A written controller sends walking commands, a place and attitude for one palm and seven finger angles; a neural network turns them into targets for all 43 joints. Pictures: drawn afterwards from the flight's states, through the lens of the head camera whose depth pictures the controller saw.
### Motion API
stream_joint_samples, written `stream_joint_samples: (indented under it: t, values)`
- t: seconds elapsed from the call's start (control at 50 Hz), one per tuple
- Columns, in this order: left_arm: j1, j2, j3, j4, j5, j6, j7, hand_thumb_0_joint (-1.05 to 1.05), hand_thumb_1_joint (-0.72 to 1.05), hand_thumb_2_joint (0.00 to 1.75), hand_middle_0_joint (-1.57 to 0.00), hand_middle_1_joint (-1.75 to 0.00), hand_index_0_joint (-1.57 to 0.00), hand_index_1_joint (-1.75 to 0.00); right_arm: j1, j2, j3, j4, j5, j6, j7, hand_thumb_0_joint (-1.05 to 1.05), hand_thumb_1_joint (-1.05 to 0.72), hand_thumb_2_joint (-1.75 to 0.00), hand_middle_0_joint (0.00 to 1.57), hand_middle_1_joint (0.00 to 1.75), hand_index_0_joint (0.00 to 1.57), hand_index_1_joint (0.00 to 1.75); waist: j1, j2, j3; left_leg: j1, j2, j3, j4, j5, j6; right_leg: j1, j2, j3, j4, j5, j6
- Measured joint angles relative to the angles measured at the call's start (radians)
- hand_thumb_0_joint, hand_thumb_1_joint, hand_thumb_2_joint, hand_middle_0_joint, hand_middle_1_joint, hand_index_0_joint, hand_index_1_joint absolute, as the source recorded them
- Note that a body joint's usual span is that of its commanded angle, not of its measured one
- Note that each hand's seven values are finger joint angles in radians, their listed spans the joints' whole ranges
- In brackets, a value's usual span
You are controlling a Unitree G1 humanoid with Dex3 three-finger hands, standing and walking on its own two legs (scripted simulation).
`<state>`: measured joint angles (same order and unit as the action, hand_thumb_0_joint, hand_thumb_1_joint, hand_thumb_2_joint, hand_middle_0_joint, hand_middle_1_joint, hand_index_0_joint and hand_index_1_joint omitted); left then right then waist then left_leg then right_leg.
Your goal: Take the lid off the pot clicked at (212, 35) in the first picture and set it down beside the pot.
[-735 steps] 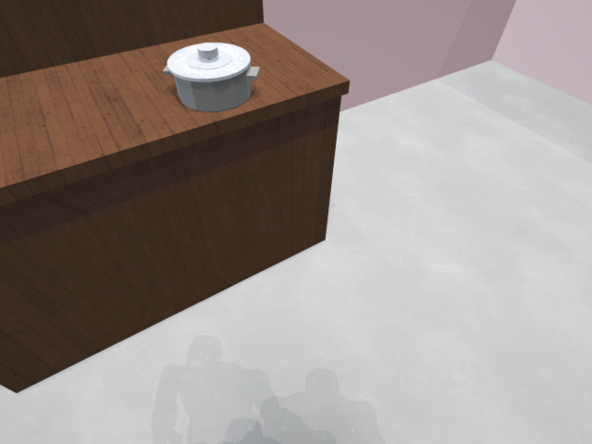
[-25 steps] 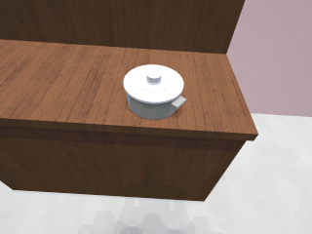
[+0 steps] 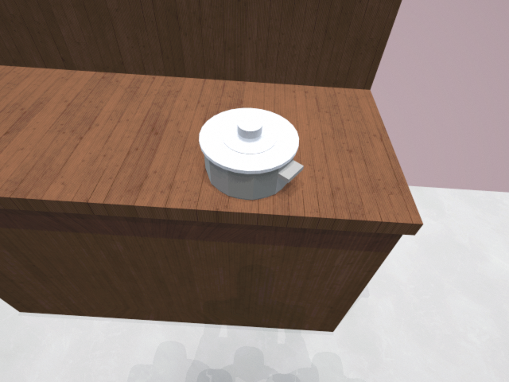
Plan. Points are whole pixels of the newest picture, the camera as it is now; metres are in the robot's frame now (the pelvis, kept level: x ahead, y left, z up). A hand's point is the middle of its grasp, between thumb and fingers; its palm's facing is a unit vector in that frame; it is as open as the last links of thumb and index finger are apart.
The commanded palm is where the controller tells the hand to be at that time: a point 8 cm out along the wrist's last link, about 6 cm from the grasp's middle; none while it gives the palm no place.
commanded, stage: shuffle to correct the standing spot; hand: left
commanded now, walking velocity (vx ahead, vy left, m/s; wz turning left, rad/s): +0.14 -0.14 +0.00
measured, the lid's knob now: (249, 127) +0.56 +0.05 +0.10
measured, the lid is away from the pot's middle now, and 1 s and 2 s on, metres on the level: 0.00 0.00 0.00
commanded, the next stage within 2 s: come to a stop and stand still in 0.72 s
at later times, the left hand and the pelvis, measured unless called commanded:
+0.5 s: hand out of the picture -0.02 +0.10 -0.20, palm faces +0.12 -0.99 -0.08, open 7.4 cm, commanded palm none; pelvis +0.07 -0.03 -0.02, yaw +0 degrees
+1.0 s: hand (223, 341) +0.23 +0.07 -0.17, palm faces +0.01 -0.97 -0.26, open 7.4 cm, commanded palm none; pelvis +0.14 -0.12 -0.02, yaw +0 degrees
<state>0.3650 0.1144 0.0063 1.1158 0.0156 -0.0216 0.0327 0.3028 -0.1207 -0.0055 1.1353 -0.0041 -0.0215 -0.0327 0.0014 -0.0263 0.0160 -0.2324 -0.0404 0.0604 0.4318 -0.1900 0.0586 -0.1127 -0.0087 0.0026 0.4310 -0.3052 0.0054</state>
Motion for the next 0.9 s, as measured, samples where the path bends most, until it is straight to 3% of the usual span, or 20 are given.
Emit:
stream_joint_samples:
  t: [0.18,0.3,0.4,0.46,0.5,0.54,0.6,0.66,0.78,0.9]
  values:
    - [0.023,0.011,0.021,-0.002,0.01,0.014,-0.017,0.0,0.91,0.9,-0.2,-0.3,-0.2,-0.3,0.027,0.019,-0.02,-0.01,-0.006,0.005,0.004,0.01,-0.91,-0.9,0.2,0.3,0.2,0.3,-0.006,-0.015,-0.029,-0.024,-0.003,-0.004,0.041,-0.04,-0.01,-0.039,-0.003,-0.004,0.078,-0.061,-0.016]
    - [0.045,0.0,0.032,-0.012,0.007,0.001,-0.018,0.0,0.91,0.9,-0.2,-0.3,-0.2,-0.3,0.037,0.012,-0.027,-0.012,-0.006,0.0,0.0,0.0,-0.9,-0.9,0.2,0.3,0.2,0.3,-0.001,0.019,-0.03,-0.052,0.037,-0.029,0.126,-0.099,-0.032,-0.013,0.039,-0.029,0.061,-0.08,-0.046]
    - [0.075,-0.01,0.038,-0.018,0.013,-0.01,-0.007,0.0,0.91,0.9,-0.2,-0.3,-0.2,-0.3,0.01,0.007,-0.035,-0.013,-0.013,0.014,-0.006,0.01,-0.91,-0.9,0.2,0.3,0.2,0.3,0.017,0.002,-0.013,-0.132,0.062,0.004,0.372,-0.273,-0.03,0.034,0.065,-0.048,0.051,-0.109,-0.071]
    - [0.094,-0.021,0.035,-0.01,0.016,-0.006,-0.005,0.0,0.9,0.9,-0.2,-0.3,-0.2,-0.3,-0.026,-0.006,-0.042,-0.032,-0.01,0.01,-0.009,0.01,-0.92,-0.9,0.2,0.3,0.2,0.3,0.028,-0.017,0.006,-0.144,0.055,0.033,0.345,-0.272,-0.028,0.056,0.068,-0.04,0.06,-0.132,-0.068]
    - [0.106,-0.027,0.033,-0.003,0.009,0.002,-0.01,0.0,0.9,0.9,-0.2,-0.3,-0.2,-0.3,-0.05,-0.01,-0.041,-0.058,-0.011,-0.013,-0.012,0.01,-0.92,-0.9,0.2,0.3,0.2,0.3,0.021,-0.028,0.02,-0.108,0.048,0.049,0.229,-0.115,-0.003,0.031,0.07,-0.031,0.152,-0.164,-0.067]
    - [0.1,-0.023,0.034,0.006,0.001,0.019,-0.017,0.0,0.9,0.9,-0.2,-0.3,-0.2,-0.3,-0.067,-0.003,-0.038,-0.086,-0.015,-0.031,-0.016,0.01,-0.91,-0.9,0.2,0.3,0.2,0.3,0.007,-0.053,0.031,-0.092,0.047,0.071,0.249,-0.122,0.02,-0.068,0.063,-0.016,0.402,-0.187,-0.062]
    - [0.056,0.001,0.049,-0.003,0.013,0.041,-0.018,0.01,0.9,0.9,-0.2,-0.3,-0.2,-0.3,-0.052,0.013,-0.028,-0.111,-0.017,-0.037,-0.017,0.01,-0.91,-0.9,0.2,0.3,0.2,0.3,-0.008,-0.069,0.02,-0.05,0.049,0.071,0.198,-0.152,0.01,-0.227,0.054,0.001,0.688,-0.17,-0.052]
    - [-0.02,0.029,0.062,-0.054,0.017,0.042,-0.024,0.01,0.91,0.9,-0.2,-0.3,-0.2,-0.3,-0.028,0.016,-0.024,-0.104,-0.017,-0.038,-0.025,0.0,-0.93,-0.9,0.2,0.3,0.2,0.3,-0.002,-0.062,0.024,-0.013,0.056,0.046,0.107,-0.105,-0.008,-0.349,0.017,0.015,0.763,-0.092,-0.03]
    - [-0.123,0.086,0.082,-0.131,0.016,0.057,-0.028,0.02,0.93,0.9,-0.2,-0.3,-0.2,-0.3,0.004,0.017,-0.019,-0.094,-0.02,-0.021,-0.011,0.0,-0.92,-0.9,0.2,0.3,0.2,0.3,-0.004,-0.032,0.034,0.039,0.091,0.022,0.004,-0.063,-0.041,-0.463,-0.051,0.043,0.676,0.019,0.014]
    - [-0.189,0.098,0.078,-0.165,0.009,0.061,-0.037,0.01,0.92,0.9,-0.2,-0.3,-0.2,-0.3,0.019,-0.005,-0.033,-0.109,-0.031,0.003,-0.001,0.0,-0.91,-0.9,0.2,0.3,0.2,0.3,-0.043,0.018,0.057,0.04,0.129,0.01,0.033,-0.095,-0.091,-0.389,-0.071,-0.006,0.36,0.026,0.026]
